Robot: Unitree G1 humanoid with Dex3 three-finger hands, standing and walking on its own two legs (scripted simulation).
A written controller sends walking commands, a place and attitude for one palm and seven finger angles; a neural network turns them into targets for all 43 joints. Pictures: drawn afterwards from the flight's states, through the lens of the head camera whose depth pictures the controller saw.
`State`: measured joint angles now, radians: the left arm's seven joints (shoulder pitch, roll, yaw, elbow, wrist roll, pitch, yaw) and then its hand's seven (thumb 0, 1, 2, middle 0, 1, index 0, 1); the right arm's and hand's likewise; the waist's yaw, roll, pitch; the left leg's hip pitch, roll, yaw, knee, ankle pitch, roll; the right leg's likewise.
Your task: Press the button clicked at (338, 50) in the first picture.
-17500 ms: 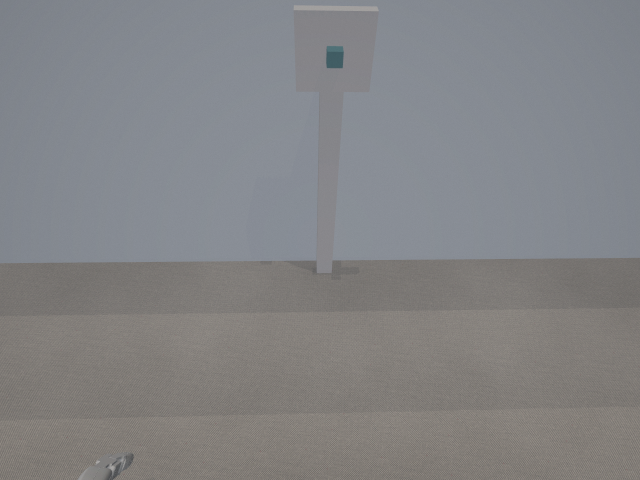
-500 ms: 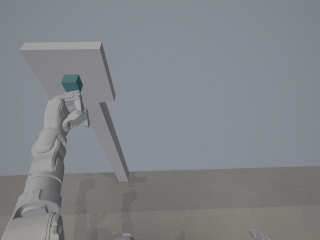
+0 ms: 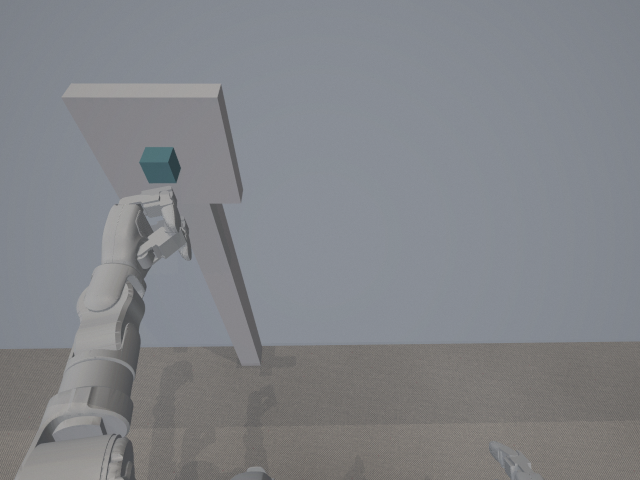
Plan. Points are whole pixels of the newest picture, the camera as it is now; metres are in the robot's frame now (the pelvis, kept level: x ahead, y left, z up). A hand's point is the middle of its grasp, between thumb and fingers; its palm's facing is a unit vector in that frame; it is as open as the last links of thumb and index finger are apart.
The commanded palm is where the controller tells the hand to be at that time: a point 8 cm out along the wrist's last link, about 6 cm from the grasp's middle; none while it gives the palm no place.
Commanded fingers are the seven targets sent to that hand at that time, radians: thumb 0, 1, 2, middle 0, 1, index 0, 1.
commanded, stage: aim a knuckle at the button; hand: left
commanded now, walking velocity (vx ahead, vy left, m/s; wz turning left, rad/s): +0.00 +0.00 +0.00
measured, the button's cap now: (161, 163) +0.48 +0.23 +0.13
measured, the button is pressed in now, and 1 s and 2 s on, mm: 0 1 10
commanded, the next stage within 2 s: press the button with the knuckle in 0.24 s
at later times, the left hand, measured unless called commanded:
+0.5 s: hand (183, 221) +0.41 +0.19 +0.10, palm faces +0.04 -1.00 -0.01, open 3.1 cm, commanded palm +0.38 +0.24 +0.09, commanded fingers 0.00 0.90 0.90 -1.30 -1.50 -1.30 -1.50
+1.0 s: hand (177, 209) +0.43 +0.20 +0.10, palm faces +0.04 -1.00 +0.00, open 3.2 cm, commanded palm +0.41 +0.24 +0.09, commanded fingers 0.00 0.90 0.90 -1.30 -1.50 -1.30 -1.50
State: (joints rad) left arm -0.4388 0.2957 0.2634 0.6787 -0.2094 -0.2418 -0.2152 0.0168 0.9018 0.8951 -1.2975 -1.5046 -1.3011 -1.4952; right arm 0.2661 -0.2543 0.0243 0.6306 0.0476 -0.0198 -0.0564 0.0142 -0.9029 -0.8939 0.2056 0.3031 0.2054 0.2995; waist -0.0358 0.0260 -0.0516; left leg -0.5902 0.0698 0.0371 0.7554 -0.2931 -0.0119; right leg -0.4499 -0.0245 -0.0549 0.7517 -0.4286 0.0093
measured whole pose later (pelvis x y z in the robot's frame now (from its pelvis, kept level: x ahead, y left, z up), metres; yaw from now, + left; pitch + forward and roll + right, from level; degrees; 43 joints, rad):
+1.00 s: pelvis +0.00 +0.00 -0.01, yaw +0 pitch +10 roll -1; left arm -0.62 0.37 0.32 0.87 -0.19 -0.29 -0.25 0.02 0.90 0.90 -1.30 -1.50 -1.36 -1.50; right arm 0.31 -0.27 0.02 0.64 0.04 0.01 -0.05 0.01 -0.90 -0.89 0.21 0.30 0.21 0.30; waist -0.06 0.03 -0.06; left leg -0.67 0.08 0.02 0.80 -0.30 -0.02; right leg -0.52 -0.01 -0.06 0.79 -0.44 0.00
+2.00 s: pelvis -0.06 +0.00 -0.03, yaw -2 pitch +13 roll -3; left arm -0.93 0.52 0.30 1.16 -0.15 -0.30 -0.19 0.02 0.90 0.90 -1.30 -1.50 -1.51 -1.50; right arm 0.38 -0.28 0.05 0.68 0.02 -0.09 -0.07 0.01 -0.90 -0.89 0.21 0.30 0.21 0.30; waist -0.11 0.02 -0.06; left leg -0.89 0.03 -0.08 0.93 -0.28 -0.01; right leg -0.75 0.02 -0.06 0.91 -0.39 0.00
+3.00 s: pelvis +0.02 -0.01 +0.00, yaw -3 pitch +7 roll -1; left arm -0.13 0.25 0.23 0.26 -0.25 -0.15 -0.19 0.02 0.90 0.90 -1.30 -1.50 -1.30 -1.50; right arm 0.21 -0.25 0.03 0.57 0.04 -0.06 -0.06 0.02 -0.90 -0.89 0.21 0.30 0.21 0.30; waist 0.01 0.04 -0.08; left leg -0.56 0.02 -0.04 0.79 -0.35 -0.02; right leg -0.43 0.01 -0.02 0.77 -0.46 -0.01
